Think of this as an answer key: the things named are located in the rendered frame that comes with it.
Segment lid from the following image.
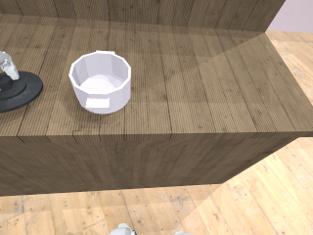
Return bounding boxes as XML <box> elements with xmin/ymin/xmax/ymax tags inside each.
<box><xmin>0</xmin><ymin>70</ymin><xmax>43</xmax><ymax>114</ymax></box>

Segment knob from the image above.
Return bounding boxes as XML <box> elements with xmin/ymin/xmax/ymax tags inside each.
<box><xmin>0</xmin><ymin>74</ymin><xmax>14</xmax><ymax>89</ymax></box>

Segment left robot hand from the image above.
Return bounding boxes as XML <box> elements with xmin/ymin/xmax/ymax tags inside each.
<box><xmin>0</xmin><ymin>51</ymin><xmax>20</xmax><ymax>90</ymax></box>

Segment pot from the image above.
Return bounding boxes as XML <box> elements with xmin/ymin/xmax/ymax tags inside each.
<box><xmin>68</xmin><ymin>50</ymin><xmax>131</xmax><ymax>115</ymax></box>

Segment table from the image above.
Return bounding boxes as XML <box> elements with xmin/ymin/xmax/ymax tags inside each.
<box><xmin>0</xmin><ymin>0</ymin><xmax>313</xmax><ymax>197</ymax></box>

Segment left robot shin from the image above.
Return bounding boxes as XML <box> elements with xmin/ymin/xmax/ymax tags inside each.
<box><xmin>117</xmin><ymin>223</ymin><xmax>130</xmax><ymax>229</ymax></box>

